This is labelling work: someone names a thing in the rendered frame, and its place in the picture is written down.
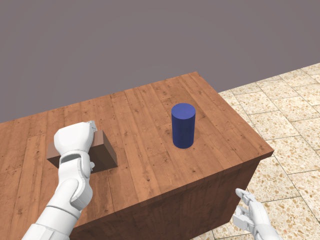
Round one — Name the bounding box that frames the right robot hand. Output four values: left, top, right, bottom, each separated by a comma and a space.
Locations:
233, 188, 272, 237

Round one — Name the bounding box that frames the left robot forearm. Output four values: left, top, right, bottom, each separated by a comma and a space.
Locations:
21, 150, 93, 240

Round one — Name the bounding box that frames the table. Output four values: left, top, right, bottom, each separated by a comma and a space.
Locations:
0, 71, 275, 240

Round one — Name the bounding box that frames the right robot forearm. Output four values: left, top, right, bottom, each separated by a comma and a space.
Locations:
253, 224, 284, 240

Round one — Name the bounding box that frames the sponge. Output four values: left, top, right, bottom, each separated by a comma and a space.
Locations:
46, 130, 118, 174

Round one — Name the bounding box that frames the left robot hand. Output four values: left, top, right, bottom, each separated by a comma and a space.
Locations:
54, 120, 98, 171

